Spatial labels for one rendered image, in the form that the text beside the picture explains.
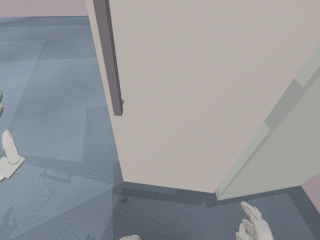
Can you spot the robot left hand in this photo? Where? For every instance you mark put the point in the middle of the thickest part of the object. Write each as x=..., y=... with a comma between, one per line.
x=10, y=164

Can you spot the robot right hand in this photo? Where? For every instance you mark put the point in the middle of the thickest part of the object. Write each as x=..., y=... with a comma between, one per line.
x=258, y=229

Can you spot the handle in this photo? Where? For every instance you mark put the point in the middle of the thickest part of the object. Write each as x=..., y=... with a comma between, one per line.
x=105, y=29

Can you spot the fridge door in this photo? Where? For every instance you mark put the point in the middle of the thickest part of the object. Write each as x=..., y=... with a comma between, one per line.
x=198, y=79

